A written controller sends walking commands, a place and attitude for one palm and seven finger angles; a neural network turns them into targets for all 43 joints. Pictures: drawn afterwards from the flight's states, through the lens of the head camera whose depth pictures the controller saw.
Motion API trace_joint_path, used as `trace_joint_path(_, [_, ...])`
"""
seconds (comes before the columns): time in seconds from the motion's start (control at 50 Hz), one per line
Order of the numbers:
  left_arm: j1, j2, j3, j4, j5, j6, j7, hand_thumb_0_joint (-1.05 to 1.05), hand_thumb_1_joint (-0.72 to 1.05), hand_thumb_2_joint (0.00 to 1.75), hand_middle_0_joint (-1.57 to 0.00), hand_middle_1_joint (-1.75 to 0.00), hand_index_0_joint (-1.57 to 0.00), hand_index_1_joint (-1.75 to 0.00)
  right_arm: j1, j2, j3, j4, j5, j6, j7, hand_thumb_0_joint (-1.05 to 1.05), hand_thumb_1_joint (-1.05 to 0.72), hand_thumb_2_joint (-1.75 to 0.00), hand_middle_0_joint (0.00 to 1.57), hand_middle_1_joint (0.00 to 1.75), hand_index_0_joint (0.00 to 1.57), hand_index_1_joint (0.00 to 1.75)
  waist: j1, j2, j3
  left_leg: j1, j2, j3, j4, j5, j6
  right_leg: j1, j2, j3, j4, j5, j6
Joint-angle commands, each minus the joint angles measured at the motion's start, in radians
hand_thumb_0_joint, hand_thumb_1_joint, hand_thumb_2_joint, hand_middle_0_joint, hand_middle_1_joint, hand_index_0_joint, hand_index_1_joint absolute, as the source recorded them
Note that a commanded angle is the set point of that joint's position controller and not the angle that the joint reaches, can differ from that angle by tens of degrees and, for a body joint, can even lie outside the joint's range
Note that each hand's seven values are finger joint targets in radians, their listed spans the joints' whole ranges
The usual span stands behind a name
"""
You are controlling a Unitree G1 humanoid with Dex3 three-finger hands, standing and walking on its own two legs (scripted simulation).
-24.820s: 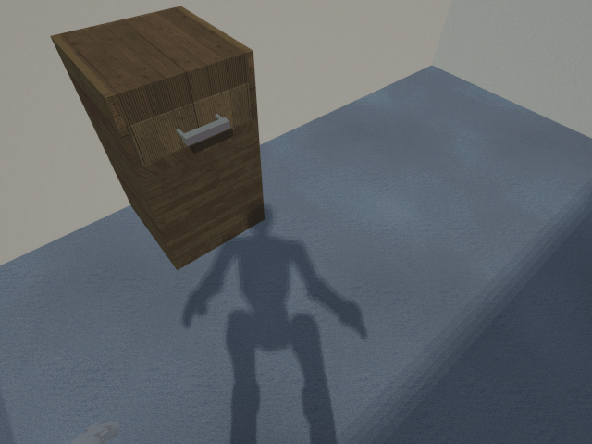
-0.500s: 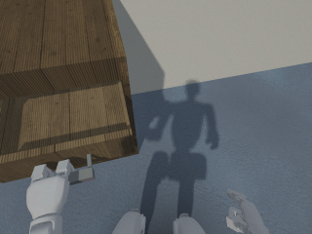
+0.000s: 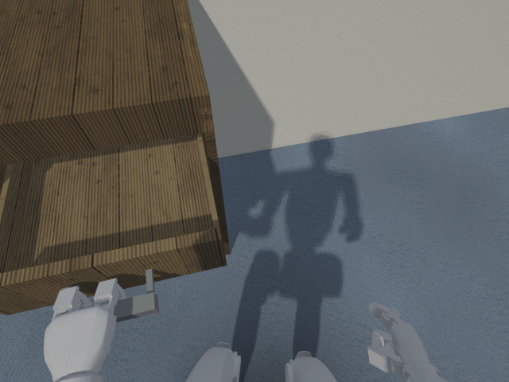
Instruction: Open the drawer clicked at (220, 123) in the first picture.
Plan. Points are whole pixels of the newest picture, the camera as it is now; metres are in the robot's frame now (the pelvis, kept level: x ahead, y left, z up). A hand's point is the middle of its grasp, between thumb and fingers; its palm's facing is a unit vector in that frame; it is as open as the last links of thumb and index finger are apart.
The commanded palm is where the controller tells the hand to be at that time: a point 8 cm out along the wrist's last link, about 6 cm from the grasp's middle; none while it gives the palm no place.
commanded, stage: pull the drawer open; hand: left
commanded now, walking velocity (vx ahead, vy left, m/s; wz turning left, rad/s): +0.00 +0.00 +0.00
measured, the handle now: (108, 298) +0.24 +0.26 -0.06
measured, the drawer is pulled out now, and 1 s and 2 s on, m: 0.22 0.28 0.30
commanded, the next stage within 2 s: open the thumb to release the handle in 1.66 s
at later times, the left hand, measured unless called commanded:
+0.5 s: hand (99, 363) +0.15 +0.25 -0.07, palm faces -0.13 -0.11 -0.99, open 6.1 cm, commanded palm +0.12 +0.24 -0.02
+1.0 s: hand out of the picture +0.12 +0.24 -0.07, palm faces -0.15 -0.11 -0.98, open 6.2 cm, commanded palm +0.10 +0.23 -0.02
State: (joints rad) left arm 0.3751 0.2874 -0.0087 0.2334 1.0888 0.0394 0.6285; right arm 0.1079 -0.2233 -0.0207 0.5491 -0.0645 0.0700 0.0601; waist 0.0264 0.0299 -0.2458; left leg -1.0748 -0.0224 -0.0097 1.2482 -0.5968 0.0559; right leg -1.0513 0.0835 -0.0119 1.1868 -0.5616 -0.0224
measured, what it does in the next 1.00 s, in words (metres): stands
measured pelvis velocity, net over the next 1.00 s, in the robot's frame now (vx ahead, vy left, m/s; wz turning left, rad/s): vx -0.01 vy -0.01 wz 0.01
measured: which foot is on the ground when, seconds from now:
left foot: down 0.00-1.00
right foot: down 0.00-1.00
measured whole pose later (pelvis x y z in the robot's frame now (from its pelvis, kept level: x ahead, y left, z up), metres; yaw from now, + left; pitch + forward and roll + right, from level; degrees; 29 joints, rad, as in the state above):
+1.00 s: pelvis -0.01 -0.01 -0.01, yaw +1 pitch +24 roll -2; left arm 0.54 0.28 0.01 0.14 1.10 -0.06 0.61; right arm 0.09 -0.22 -0.02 0.52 -0.09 0.05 0.05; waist 0.06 0.03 -0.26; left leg -1.12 -0.02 -0.01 1.30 -0.61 0.04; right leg -1.10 0.08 -0.02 1.26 -0.59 -0.04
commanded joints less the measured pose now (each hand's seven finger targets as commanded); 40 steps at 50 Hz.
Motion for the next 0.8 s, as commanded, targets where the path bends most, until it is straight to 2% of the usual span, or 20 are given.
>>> trace_joint_path(0.0, [0.208,0.091,0.058,-0.157,-0.004,-0.009,0.050,0.00,0.90,0.90,-0.40,-1.35,-0.40,-1.35,-0.051,-0.133,-0.050,-0.150,0.005,-0.045,-0.009,0.00,-0.90,-0.90,0.20,0.30,0.20,0.30,0.053,0.044,-0.271,0.341,0.028,-0.052,-0.166,0.543,-0.030,0.124,-0.020,-0.046,-0.106,0.397,-0.050])
trace_joint_path(0.04, [0.208,0.098,0.067,-0.161,-0.004,-0.016,0.047,0.00,0.90,0.90,-0.40,-1.35,-0.40,-1.35,-0.053,-0.132,-0.051,-0.150,0.005,-0.044,-0.010,0.00,-0.90,-0.90,0.20,0.30,0.20,0.30,0.053,0.032,-0.253,0.318,0.023,-0.045,-0.166,0.504,-0.029,0.129,-0.020,-0.041,-0.109,0.392,-0.051])
trace_joint_path(0.08, [0.204,0.110,0.074,-0.170,0.003,-0.023,0.050,0.00,0.90,0.90,-0.40,-1.35,-0.40,-1.35,-0.056,-0.132,-0.047,-0.153,0.004,-0.045,-0.012,0.00,-0.90,-0.90,0.20,0.30,0.20,0.30,0.054,0.033,-0.265,0.318,0.024,-0.049,-0.160,0.512,-0.027,0.122,-0.021,-0.042,-0.098,0.395,-0.051])
trace_joint_path(0.1, [0.226,0.089,0.060,-0.168,0.001,-0.025,0.048,0.00,0.90,0.90,-0.40,-1.35,-0.40,-1.35,-0.056,-0.130,-0.048,-0.156,0.003,-0.048,-0.012,0.00,-0.90,-0.90,0.20,0.30,0.20,0.30,0.056,0.037,-0.265,0.323,0.023,-0.047,-0.159,0.515,-0.026,0.125,-0.021,-0.042,-0.102,0.397,-0.051])
trace_joint_path(0.14, [0.232,0.095,0.063,-0.174,0.003,-0.032,0.046,0.00,0.90,0.90,-0.40,-1.35,-0.40,-1.35,-0.058,-0.130,-0.048,-0.158,0.002,-0.047,-0.012,0.00,-0.90,-0.90,0.20,0.30,0.20,0.30,0.055,0.029,-0.256,0.312,0.022,-0.045,-0.157,0.508,-0.027,0.123,-0.021,-0.040,-0.100,0.399,-0.052])
trace_joint_path(0.18, [0.243,0.104,0.072,-0.189,0.001,-0.039,0.047,0.00,0.90,0.90,-0.40,-1.35,-0.40,-1.35,-0.058,-0.129,-0.046,-0.160,0.000,-0.049,-0.012,0.00,-0.90,-0.90,0.20,0.30,0.20,0.30,0.060,0.038,-0.278,0.316,0.020,-0.042,-0.152,0.508,-0.025,0.131,-0.023,-0.039,-0.096,0.408,-0.051])
trace_joint_path(0.24, [0.271,0.100,0.075,-0.180,-0.001,-0.048,0.044,0.00,0.90,0.90,-0.40,-1.35,-0.40,-1.35,-0.062,-0.125,-0.045,-0.161,-0.001,-0.050,-0.013,0.00,-0.90,-0.90,0.20,0.30,0.20,0.30,0.061,0.018,-0.258,0.287,0.014,-0.036,-0.146,0.476,-0.022,0.138,-0.022,-0.033,-0.097,0.413,-0.053])
trace_joint_path(0.26, [0.260,0.119,0.093,-0.189,-0.001,-0.052,0.045,0.00,0.90,0.90,-0.40,-1.35,-0.40,-1.35,-0.064,-0.123,-0.042,-0.164,-0.001,-0.050,-0.014,0.00,-0.90,-0.90,0.20,0.30,0.20,0.30,0.064,0.032,-0.255,0.282,0.014,-0.040,-0.147,0.479,-0.023,0.136,-0.023,-0.031,-0.093,0.413,-0.056])
trace_joint_path(0.3, [0.279,0.103,0.078,-0.197,0.007,-0.059,0.047,0.00,0.90,0.90,-0.40,-1.35,-0.40,-1.35,-0.064,-0.124,-0.045,-0.166,-0.003,-0.052,-0.013,0.00,-0.90,-0.90,0.20,0.30,0.20,0.30,0.067,0.049,-0.262,0.303,0.017,-0.042,-0.145,0.500,-0.026,0.118,-0.022,-0.036,-0.087,0.397,-0.056])
trace_joint_path(0.34, [0.280,0.097,0.071,-0.196,0.007,-0.058,0.045,0.00,0.90,0.90,-0.40,-1.35,-0.40,-1.35,-0.067,-0.125,-0.046,-0.168,-0.004,-0.051,-0.013,0.00,-0.90,-0.90,0.20,0.30,0.20,0.30,0.060,0.027,-0.249,0.297,0.016,-0.038,-0.142,0.479,-0.024,0.109,-0.022,-0.036,-0.093,0.389,-0.054])
trace_joint_path(0.36, [0.281,0.105,0.083,-0.204,0.001,-0.060,0.044,0.00,0.90,0.90,-0.40,-1.35,-0.40,-1.35,-0.067,-0.122,-0.042,-0.170,-0.005,-0.053,-0.014,0.00,-0.90,-0.90,0.20,0.30,0.20,0.30,0.064,0.029,-0.262,0.288,0.016,-0.039,-0.143,0.476,-0.022,0.125,-0.023,-0.035,-0.091,0.397,-0.056])
trace_joint_path(0.44, [0.295,0.105,0.084,-0.193,0.003,-0.068,0.042,0.00,0.90,0.90,-0.40,-1.35,-0.40,-1.35,-0.073,-0.120,-0.043,-0.171,-0.005,-0.054,-0.016,0.00,-0.90,-0.90,0.20,0.30,0.20,0.30,0.063,0.011,-0.231,0.257,0.008,-0.033,-0.140,0.416,-0.020,0.117,-0.022,-0.030,-0.096,0.368,-0.056])
trace_joint_path(0.48, [0.295,0.119,0.102,-0.199,0.005,-0.075,0.046,0.00,0.90,0.90,-0.40,-1.35,-0.40,-1.35,-0.072,-0.119,-0.042,-0.167,-0.006,-0.056,-0.019,0.00,-0.90,-0.90,0.20,0.30,0.20,0.30,0.069,0.016,-0.259,0.259,0.007,-0.032,-0.133,0.423,-0.019,0.119,-0.023,-0.026,-0.086,0.377,-0.055])
trace_joint_path(0.5, [0.320,0.117,0.105,-0.194,0.003,-0.079,0.046,0.00,0.90,0.90,-0.40,-1.35,-0.40,-1.35,-0.073,-0.117,-0.044,-0.172,-0.006,-0.057,-0.019,0.00,-0.90,-0.90,0.20,0.30,0.20,0.30,0.074,0.017,-0.246,0.253,0.007,-0.031,-0.135,0.426,-0.022,0.125,-0.022,-0.025,-0.086,0.382,-0.058])
trace_joint_path(0.52, [0.324,0.109,0.092,-0.203,0.002,-0.080,0.043,0.00,0.90,0.90,-0.40,-1.35,-0.40,-1.35,-0.078,-0.117,-0.042,-0.171,-0.008,-0.058,-0.018,0.00,-0.90,-0.90,0.20,0.30,0.20,0.30,0.072,0.020,-0.265,0.254,0.005,-0.025,-0.129,0.422,-0.019,0.130,-0.025,-0.021,-0.088,0.393,-0.055])
trace_joint_path(0.56, [0.336,0.125,0.118,-0.207,-0.002,-0.085,0.044,0.00,0.90,0.90,-0.40,-1.35,-0.40,-1.35,-0.078,-0.113,-0.042,-0.173,-0.006,-0.059,-0.020,0.00,-0.90,-0.90,0.20,0.30,0.20,0.30,0.080,0.020,-0.268,0.254,0.006,-0.029,-0.129,0.442,-0.020,0.140,-0.023,-0.018,-0.082,0.412,-0.058])
trace_joint_path(0.62, [0.365,0.101,0.087,-0.221,-0.003,-0.088,0.039,0.00,0.90,0.90,-0.40,-1.35,-0.40,-1.35,-0.079,-0.113,-0.042,-0.175,-0.008,-0.059,-0.016,0.00,-0.90,-0.90,0.20,0.30,0.20,0.30,0.077,0.028,-0.271,0.268,0.005,-0.025,-0.129,0.454,-0.020,0.139,-0.025,-0.021,-0.084,0.419,-0.056])
trace_joint_path(0.66, [0.379,0.123,0.119,-0.222,-0.005,-0.095,0.041,0.00,0.90,0.90,-0.40,-1.35,-0.40,-1.35,-0.084,-0.108,-0.042,-0.176,-0.008,-0.058,-0.019,0.00,-0.90,-0.90,0.20,0.30,0.20,0.30,0.084,0.016,-0.262,0.265,0.008,-0.031,-0.130,0.464,-0.021,0.139,-0.023,-0.020,-0.081,0.422,-0.060])
trace_joint_path(0.74, [0.376,0.098,0.084,-0.230,0.003,-0.107,0.036,0.00,0.90,0.90,-0.40,-1.35,-0.40,-1.35,-0.085,-0.111,-0.042,-0.177,-0.012,-0.061,-0.016,0.00,-0.90,-0.90,0.20,0.30,0.20,0.30,0.072,0.015,-0.240,0.258,0.006,-0.030,-0.125,0.440,-0.019,0.113,-0.023,-0.022,-0.082,0.398,-0.058])
trace_joint_path(0.78, [0.370,0.109,0.095,-0.230,0.005,-0.112,0.037,0.00,0.90,0.90,-0.40,-1.35,-0.40,-1.35,-0.086,-0.111,-0.039,-0.175,-0.012,-0.062,-0.017,0.00,-0.90,-0.90,0.20,0.30,0.20,0.30,0.073,0.028,-0.239,0.254,0.005,-0.032,-0.123,0.433,-0.019,0.103,-0.023,-0.024,-0.077,0.386,-0.058])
